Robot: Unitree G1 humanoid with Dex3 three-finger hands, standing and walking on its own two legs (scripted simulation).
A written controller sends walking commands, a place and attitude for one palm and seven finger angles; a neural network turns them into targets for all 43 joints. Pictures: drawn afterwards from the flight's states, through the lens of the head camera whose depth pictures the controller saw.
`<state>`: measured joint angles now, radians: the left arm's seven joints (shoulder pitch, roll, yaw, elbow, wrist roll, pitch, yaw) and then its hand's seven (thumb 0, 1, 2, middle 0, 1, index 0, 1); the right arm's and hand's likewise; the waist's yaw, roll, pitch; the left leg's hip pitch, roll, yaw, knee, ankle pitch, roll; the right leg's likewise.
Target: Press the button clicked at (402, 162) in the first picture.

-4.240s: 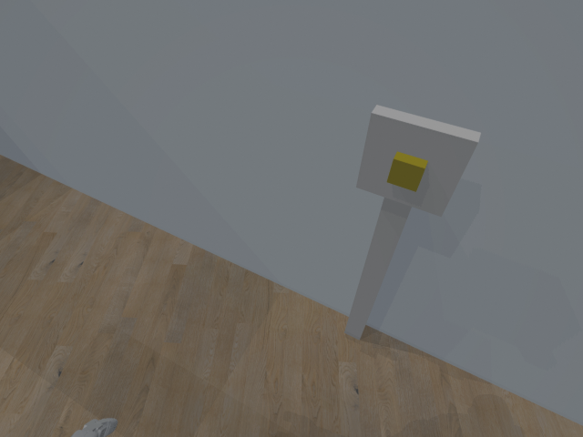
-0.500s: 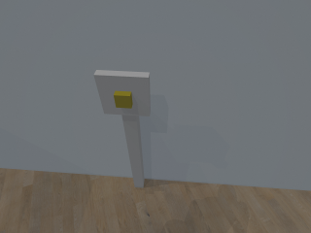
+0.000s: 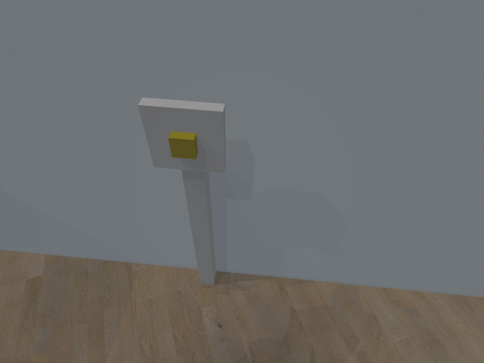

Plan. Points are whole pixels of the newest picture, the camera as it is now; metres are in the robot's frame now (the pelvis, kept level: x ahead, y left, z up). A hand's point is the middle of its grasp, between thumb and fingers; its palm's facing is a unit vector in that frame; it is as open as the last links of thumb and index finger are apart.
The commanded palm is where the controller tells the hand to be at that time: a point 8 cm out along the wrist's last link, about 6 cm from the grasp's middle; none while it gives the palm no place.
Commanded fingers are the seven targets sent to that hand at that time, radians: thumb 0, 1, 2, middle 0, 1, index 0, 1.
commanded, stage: come to a stop and stand still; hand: left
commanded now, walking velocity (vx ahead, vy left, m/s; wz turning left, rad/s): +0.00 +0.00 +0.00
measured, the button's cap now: (184, 144) +0.55 +0.16 +0.05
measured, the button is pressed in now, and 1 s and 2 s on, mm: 0 0 0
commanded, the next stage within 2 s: look again from close up in 0.02 s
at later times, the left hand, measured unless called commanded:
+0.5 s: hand out of the picture +0.07 +0.19 -0.18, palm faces +0.04 -0.98 -0.21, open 7.3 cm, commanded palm none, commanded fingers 0.00 0.90 0.90 -0.20 -0.30 -0.20 -0.30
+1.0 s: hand (142, 301) +0.22 +0.18 -0.02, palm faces +0.00 -1.00 -0.02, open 6.3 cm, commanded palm +0.16 +0.25 -0.05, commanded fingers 0.00 0.90 0.90 -0.64 -0.78 -0.64 -0.78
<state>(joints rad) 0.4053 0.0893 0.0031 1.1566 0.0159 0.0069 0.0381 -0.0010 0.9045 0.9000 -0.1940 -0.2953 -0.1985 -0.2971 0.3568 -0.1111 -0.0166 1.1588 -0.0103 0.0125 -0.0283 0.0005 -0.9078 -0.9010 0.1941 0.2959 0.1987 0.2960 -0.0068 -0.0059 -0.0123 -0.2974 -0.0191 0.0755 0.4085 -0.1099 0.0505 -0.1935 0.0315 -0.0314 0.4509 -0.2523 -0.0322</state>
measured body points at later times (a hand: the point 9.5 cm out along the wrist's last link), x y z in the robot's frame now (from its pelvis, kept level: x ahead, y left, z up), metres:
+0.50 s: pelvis +0.05 +0.02 -0.01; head +0.05 +0.02 +0.44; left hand +0.07 +0.24 -0.16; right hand +0.06 -0.21 -0.16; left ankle +0.07 +0.08 -0.74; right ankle +0.00 -0.10 -0.74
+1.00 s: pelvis +0.02 +0.00 -0.06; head +0.03 +0.00 +0.39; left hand +0.22 +0.23 -0.01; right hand +0.22 -0.24 -0.12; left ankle +0.07 +0.08 -0.74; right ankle +0.05 -0.07 -0.74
